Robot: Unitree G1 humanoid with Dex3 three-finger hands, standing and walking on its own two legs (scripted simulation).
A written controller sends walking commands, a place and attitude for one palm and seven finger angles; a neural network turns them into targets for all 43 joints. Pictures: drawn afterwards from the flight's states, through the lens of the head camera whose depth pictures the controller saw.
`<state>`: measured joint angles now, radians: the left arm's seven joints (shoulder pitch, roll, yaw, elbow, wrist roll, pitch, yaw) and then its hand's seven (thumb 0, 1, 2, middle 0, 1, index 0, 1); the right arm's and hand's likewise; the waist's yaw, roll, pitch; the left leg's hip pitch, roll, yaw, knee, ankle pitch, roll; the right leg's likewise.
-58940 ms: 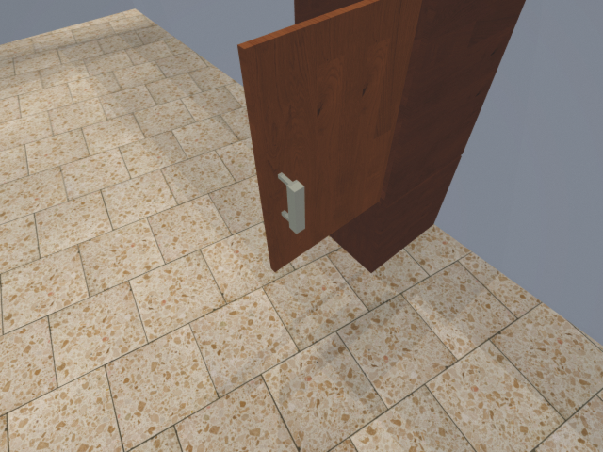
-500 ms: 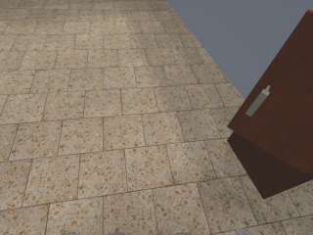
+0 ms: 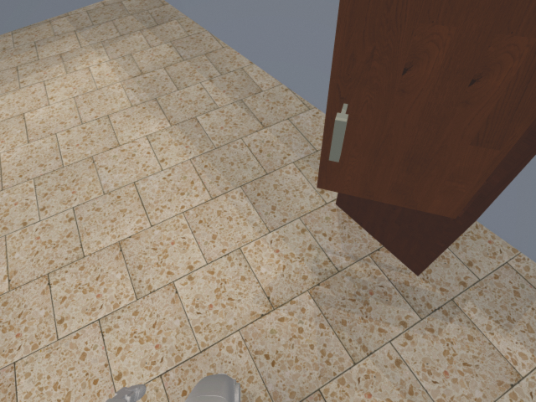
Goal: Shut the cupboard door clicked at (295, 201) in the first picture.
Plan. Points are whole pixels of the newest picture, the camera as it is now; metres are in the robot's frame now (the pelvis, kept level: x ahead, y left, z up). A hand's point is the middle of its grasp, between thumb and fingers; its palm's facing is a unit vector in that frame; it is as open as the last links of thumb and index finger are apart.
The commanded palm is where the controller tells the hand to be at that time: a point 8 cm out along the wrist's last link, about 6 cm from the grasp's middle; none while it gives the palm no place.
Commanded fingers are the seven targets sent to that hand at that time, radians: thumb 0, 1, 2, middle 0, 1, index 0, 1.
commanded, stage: turn to face it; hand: left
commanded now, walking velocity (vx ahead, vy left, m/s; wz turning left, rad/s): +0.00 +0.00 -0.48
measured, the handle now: (339, 132) +0.69 -0.13 -0.08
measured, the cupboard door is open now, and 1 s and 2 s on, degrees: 34 34 34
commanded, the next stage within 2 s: take the last steps up to it in 0.42 s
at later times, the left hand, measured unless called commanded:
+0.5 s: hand (159, 377) +0.17 +0.21 -0.16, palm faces -0.20 -0.95 -0.22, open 7.4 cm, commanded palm none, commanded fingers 0.00 0.90 0.90 -0.20 -0.30 -0.20 -0.30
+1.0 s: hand (196, 362) +0.20 +0.16 -0.19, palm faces -0.34 -0.93 -0.13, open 7.4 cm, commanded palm none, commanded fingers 0.00 0.90 0.90 -0.20 -0.30 -0.20 -0.30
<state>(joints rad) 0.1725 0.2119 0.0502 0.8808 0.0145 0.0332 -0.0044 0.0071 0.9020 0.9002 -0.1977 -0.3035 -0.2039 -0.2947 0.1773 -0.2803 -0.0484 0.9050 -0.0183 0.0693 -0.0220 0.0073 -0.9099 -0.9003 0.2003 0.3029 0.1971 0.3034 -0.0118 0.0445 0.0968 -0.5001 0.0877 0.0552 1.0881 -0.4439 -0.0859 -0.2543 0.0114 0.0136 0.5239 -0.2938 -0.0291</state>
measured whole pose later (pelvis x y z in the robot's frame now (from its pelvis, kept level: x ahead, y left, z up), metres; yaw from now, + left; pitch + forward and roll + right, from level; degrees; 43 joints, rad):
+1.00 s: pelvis +0.12 -0.01 -0.01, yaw -21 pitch +1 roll -2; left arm 0.28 0.22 0.06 1.03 0.03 0.05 -0.03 0.01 0.90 0.90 -0.20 -0.30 -0.20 -0.29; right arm 0.28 -0.19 -0.02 0.95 -0.04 -0.03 -0.03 0.00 -0.91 -0.90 0.20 0.30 0.20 0.30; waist -0.03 -0.06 0.01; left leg -0.30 0.08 0.14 0.60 -0.32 0.03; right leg -0.36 0.03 0.00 1.02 -0.45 -0.03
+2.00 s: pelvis +0.19 -0.06 +0.00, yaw -21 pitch +0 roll -1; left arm 0.23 0.25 0.06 1.02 0.02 0.06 0.02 0.01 0.91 0.90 -0.19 -0.30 -0.20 -0.29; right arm 0.19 -0.16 0.01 0.97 -0.03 0.03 -0.03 0.00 -0.91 -0.90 0.20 0.30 0.20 0.30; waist 0.04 -0.06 0.06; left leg -0.21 -0.01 0.02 0.47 -0.26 0.04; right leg -0.38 -0.02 0.02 0.84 -0.41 0.02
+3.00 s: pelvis +0.16 -0.04 +0.00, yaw -21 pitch -2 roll -1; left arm 0.29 0.22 0.01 1.01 0.02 -0.03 0.03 0.01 0.90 0.90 -0.20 -0.30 -0.20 -0.29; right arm 0.23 -0.23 -0.03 1.01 -0.02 -0.02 -0.02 0.00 -0.91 -0.90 0.20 0.30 0.20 0.30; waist -0.01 0.01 0.00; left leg -0.27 -0.02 0.02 0.53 -0.23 0.04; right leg -0.16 0.00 -0.02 0.51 -0.31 -0.01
